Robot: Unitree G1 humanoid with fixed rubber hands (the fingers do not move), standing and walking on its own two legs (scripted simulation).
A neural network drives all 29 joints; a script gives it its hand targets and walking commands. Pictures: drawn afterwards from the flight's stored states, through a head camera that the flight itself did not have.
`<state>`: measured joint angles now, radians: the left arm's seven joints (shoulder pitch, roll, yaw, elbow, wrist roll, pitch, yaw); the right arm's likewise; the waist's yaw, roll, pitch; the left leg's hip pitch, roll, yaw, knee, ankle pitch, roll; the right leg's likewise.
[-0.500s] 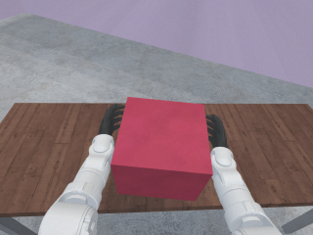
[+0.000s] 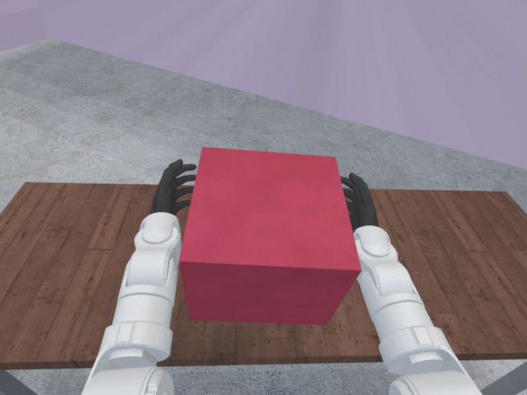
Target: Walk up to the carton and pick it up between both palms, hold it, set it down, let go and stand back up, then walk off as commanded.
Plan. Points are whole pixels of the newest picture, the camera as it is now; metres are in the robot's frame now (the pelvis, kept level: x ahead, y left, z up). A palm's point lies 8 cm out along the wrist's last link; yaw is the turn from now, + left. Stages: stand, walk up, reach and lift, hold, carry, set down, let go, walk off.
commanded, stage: reach and lift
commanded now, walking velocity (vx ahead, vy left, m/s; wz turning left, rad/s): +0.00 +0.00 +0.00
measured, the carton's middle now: (264, 236) +0.35 +0.00 +0.09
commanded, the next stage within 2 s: hold in 1.50 s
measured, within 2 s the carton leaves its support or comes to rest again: neither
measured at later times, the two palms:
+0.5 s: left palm (159, 206) +0.36 +0.15 +0.15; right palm (365, 220) +0.35 -0.15 +0.13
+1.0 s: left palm (152, 198) +0.35 +0.16 +0.17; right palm (365, 210) +0.35 -0.15 +0.15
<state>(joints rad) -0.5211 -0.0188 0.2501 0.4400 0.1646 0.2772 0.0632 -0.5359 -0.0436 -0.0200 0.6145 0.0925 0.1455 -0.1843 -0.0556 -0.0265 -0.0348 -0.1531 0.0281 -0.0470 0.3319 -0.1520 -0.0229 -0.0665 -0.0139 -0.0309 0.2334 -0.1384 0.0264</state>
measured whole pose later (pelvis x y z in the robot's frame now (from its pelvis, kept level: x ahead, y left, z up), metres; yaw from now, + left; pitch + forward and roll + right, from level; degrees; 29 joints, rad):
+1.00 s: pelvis -0.01 +0.01 +0.00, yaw +0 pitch -7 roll -1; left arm -0.52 -0.06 0.27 0.12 0.27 0.56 0.02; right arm -0.57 -0.06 0.00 0.49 0.16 0.27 -0.17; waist -0.08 -0.05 0.04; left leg -0.06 0.01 -0.04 0.33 -0.16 -0.01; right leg 0.03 -0.03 -0.03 0.24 -0.15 0.03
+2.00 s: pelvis -0.01 +0.00 +0.00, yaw +1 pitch -8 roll -1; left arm -0.57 -0.03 0.30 0.09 0.30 0.65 -0.02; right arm -0.66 -0.06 0.00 0.50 0.19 0.36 -0.18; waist -0.07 -0.06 0.04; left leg -0.04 0.02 -0.06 0.34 -0.16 -0.02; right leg 0.04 -0.02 -0.04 0.26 -0.16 0.03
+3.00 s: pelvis -0.01 +0.00 +0.00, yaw +1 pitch -8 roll -1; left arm -0.58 -0.03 0.30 0.10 0.31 0.66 -0.04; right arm -0.67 -0.06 -0.01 0.52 0.19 0.35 -0.18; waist -0.07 -0.06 0.04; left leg -0.04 0.02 -0.06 0.35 -0.16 -0.03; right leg 0.04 -0.02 -0.04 0.27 -0.16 0.02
